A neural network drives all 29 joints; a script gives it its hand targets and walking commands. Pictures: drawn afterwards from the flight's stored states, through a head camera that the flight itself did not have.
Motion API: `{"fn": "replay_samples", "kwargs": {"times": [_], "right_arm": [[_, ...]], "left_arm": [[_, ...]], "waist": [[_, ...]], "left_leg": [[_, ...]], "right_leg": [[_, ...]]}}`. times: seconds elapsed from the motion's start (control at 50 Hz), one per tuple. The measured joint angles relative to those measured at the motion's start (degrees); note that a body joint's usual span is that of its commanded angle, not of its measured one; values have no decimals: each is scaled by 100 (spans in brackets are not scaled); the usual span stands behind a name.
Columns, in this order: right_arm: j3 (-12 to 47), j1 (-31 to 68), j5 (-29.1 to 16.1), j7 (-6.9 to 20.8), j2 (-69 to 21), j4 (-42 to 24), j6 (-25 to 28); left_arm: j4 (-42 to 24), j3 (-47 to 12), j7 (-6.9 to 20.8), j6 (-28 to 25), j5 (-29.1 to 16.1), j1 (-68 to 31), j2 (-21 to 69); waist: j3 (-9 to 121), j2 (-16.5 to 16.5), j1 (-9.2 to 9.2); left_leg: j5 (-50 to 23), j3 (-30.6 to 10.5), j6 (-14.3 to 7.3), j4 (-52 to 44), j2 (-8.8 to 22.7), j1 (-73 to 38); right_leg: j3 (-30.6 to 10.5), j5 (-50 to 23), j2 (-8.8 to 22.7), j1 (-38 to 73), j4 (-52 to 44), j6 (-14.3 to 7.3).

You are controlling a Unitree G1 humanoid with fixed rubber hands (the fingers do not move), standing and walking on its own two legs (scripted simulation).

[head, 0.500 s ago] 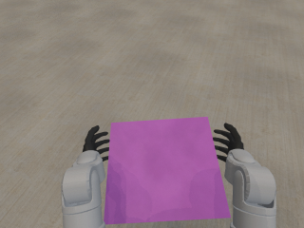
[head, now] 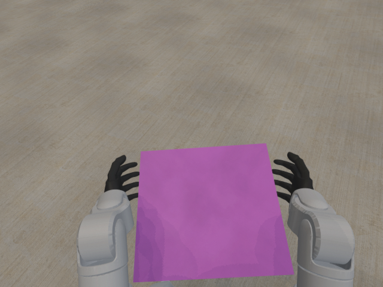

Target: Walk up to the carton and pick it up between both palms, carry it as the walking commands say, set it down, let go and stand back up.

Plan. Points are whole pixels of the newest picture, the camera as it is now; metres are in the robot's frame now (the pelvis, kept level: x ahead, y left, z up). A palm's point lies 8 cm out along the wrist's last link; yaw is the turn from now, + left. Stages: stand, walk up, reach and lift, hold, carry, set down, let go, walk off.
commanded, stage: carry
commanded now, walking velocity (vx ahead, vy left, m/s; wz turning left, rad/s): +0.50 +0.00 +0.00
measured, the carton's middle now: (207, 212) +0.27 +0.01 +0.00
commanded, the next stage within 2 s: none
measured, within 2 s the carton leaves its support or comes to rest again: neither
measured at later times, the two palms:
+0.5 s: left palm (165, 88) +0.59 +0.12 +0.08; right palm (287, 94) +0.56 -0.20 +0.08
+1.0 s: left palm (174, 41) +0.90 +0.13 +0.07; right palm (266, 40) +0.87 -0.20 +0.07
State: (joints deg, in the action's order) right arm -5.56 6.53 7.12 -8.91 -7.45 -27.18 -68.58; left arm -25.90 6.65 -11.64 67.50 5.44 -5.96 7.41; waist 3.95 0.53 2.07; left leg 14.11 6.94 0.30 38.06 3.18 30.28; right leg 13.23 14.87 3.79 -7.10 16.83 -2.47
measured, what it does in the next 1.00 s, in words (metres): walks ahead: left foot, then right foot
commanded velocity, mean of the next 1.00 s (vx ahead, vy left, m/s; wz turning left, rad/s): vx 0.50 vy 0.00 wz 0.00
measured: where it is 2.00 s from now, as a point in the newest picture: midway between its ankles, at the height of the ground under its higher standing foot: (221, 133)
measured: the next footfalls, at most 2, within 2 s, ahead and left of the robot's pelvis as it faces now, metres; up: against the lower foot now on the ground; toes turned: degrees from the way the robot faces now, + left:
left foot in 0.14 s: +0.24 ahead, +0.12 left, +0.00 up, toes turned +9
right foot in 0.48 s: +0.43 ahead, -0.11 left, +0.00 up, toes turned -13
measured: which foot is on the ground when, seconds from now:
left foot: up 0.00-0.12, down 0.14-0.48, up 0.50-0.90, down 0.92-1.00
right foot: down 0.00-0.14, up 0.16-0.46, down 0.48-0.92, up 0.94-1.00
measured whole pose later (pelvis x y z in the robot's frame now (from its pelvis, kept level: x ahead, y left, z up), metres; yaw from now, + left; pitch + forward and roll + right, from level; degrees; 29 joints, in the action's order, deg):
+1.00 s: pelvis +0.63 -0.02 -0.02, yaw -4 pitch +3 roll +2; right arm -4.7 6.2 6.1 -10.1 -7.4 -26.0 -69.2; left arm -25.9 7.8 -10.7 69.0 5.8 -5.6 7.3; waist 3.4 1.4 -0.8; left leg 11.3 15.1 -4.2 28.2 1.0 20.4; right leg 3.8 25.7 4.5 -13.9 60.3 0.5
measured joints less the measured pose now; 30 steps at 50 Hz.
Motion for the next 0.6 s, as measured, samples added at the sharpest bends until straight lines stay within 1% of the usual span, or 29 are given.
{"fn": "replay_samples", "kwargs": {"times": [0.08, 0.12, 0.14, 0.16, 0.18, 0.22, 0.24, 0.26, 0.28, 0.32, 0.38, 0.42, 0.46, 0.48, 0.5, 0.52, 0.56, 0.58, 0.6], "right_arm": [[34, -60, -32, -48, 5, -200, -14], [43, -51, -50, -77, 6, -253, -60], [39, -14, -63, -87, 2, -240, -92], [54, 32, -73, -94, -2, -141, -80], [67, 69, -72, -102, -6, 3, -58], [65, 104, -69, -119, -10, 206, -90], [53, 98, -68, -118, -10, 253, -106], [32, 81, -72, -112, -10, 270, -110], [9, 58, -78, -105, -9, 266, -99], [-23, 15, -90, -90, -5, 208, -53], [-28, -25, -98, -68, -1, 50, 32], [-3, -47, -97, -58, 2, -51, 61], [9, -73, -89, -52, 3, -137, 51], [2, -85, -81, -49, 6, -176, 37], [-51, -85, -74, -37, 10, -167, 27], [-110, -87, -71, -26, 11, -124, 5], [-154, -96, -68, -30, 10, -31, -68], [-142, -103, -68, -38, 10, 5, -92], [-116, -116, -68, -40, 12, 34, -98]], "left_arm": [[-129, 8, 26, 43, -28, -40, 3], [-167, 20, 54, 81, -13, -55, 5], [-184, 28, 65, 102, 5, -51, 3], [-160, 75, 74, 115, 22, -64, -1], [-85, 130, 79, 131, 32, -79, -1], [68, 182, 85, 175, 52, -78, 0], [115, 176, 85, 190, 64, -72, 0], [144, 151, 84, 194, 79, -67, -1], [164, 118, 87, 182, 97, -65, -1], [161, 57, 99, 128, 124, -65, 0], [46, 5, 112, 40, 131, -61, 3], [-57, -8, 112, 10, 114, -36, 2], [-123, -19, 110, 24, 100, -35, 2], [-128, -27, 113, 44, 98, -62, 5], [-47, -69, 112, 18, 107, -80, 8], [65, -107, 107, 4, 123, -102, 9], [216, -122, 94, 41, 127, -107, 8], [237, -114, 91, 56, 122, -75, 7], [226, -104, 86, 65, 116, -29, 5]], "waist": [[-34, 3, -18], [-35, 31, -41], [-21, 9, -47], [-9, 69, -82], [6, 139, -144], [18, 111, -228], [10, 80, -259], [-5, 51, -292], [-24, 27, -325], [-56, -22, -373], [-80, -72, -398], [-79, -106, -389], [-66, -141, -370], [-44, -137, -372], [-15, -245, -362], [22, -308, -328], [78, -253, -263], [91, -209, -233], [98, -161, -198]], "left_leg": [[-535, 274, -52, -725, -85, -116], [-719, 505, -106, -1132, -195, -416], [-783, 610, -151, -1326, -224, -646], [-904, 678, -264, -1242, -261, -739], [-722, 729, -350, -1002, -285, -746], [-327, 746, -398, -902, -242, -898], [-237, 744, -379, -1010, -217, -1030], [-238, 734, -312, -1165, -195, -1179], [-229, 721, -277, -1319, -183, -1333], [-170, 692, -238, -1582, -147, -1622], [20, 660, -134, -1782, -72, -1988], [240, 645, -22, -1770, -6, -2223], [588, 592, 121, -1535, 90, -2427], [831, 552, 189, -1252, 143, -2468], [1047, 485, 221, -800, 298, -2385], [1081, 288, 228, -130, 341, -2152], [1247, -123, 169, 1304, 123, -1494], [1239, -204, 132, 1767, 27, -1191], [1177, -218, 105, 1968, -30, -944]], "right_leg": [[-8, 504, 53, 537, 73, 178], [-51, 919, 138, 727, 405, 294], [-72, 1171, 175, 753, 746, 344], [-114, 1393, 299, 635, 1321, 370], [-298, 1317, 368, 355, 2122, 374], [-778, 1243, 175, -418, 3728, 374], [-891, 1141, 84, -790, 4263, 353], [-925, 1004, 36, -1107, 4526, 337], [-919, 870, 26, -1364, 4536, 324], [-853, 728, 40, -1745, 4064, 305], [-689, 458, 58, -2058, 2824, 271], [-556, 37, 13, -2098, 2042, 237], [-360, -493, -73, -1922, 1298, 182], [-275, -789, -104, -1757, 1035, 89], [-168, -872, -167, -1682, 1150, -43], [-90, -660, -203, -1634, 1304, -143], [-54, -244, -186, -1443, 1282, -226], [-47, -164, -169, -1305, 1151, -221], [-48, -184, -149, -1147, 970, -153]]}}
